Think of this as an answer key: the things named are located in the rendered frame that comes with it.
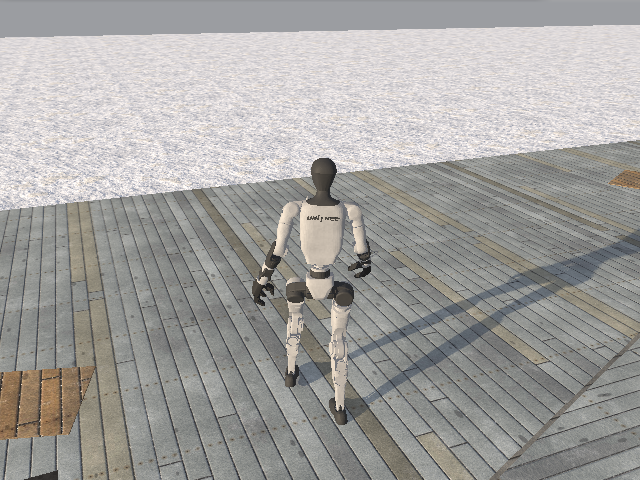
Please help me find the robot left hand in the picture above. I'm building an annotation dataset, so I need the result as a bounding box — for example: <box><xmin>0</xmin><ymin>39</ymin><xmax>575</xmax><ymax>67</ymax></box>
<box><xmin>252</xmin><ymin>279</ymin><xmax>274</xmax><ymax>306</ymax></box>

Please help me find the robot left forearm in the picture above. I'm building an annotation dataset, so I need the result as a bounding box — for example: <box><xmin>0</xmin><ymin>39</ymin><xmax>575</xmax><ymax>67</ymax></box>
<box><xmin>256</xmin><ymin>241</ymin><xmax>281</xmax><ymax>285</ymax></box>

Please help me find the robot left upper arm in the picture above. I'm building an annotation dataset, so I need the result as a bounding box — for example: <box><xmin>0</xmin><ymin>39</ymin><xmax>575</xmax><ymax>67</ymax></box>
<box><xmin>273</xmin><ymin>201</ymin><xmax>302</xmax><ymax>257</ymax></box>

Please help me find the robot right upper arm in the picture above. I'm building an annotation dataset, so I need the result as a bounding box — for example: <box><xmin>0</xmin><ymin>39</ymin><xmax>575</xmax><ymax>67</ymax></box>
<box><xmin>343</xmin><ymin>201</ymin><xmax>368</xmax><ymax>254</ymax></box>

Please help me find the right robot thigh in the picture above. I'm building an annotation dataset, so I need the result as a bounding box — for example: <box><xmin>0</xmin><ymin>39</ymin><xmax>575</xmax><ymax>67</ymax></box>
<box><xmin>329</xmin><ymin>281</ymin><xmax>354</xmax><ymax>359</ymax></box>

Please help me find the robot right hand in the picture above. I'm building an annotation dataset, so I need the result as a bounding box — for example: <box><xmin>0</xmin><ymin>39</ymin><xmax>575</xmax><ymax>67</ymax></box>
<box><xmin>348</xmin><ymin>261</ymin><xmax>371</xmax><ymax>278</ymax></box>

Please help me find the robot right forearm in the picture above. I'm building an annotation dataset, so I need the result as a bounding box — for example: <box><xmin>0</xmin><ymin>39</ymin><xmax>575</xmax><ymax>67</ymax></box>
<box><xmin>357</xmin><ymin>239</ymin><xmax>371</xmax><ymax>268</ymax></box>

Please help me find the robot left shin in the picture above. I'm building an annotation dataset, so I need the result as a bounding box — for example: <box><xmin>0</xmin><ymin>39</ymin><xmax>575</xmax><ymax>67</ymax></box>
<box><xmin>286</xmin><ymin>317</ymin><xmax>301</xmax><ymax>375</ymax></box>

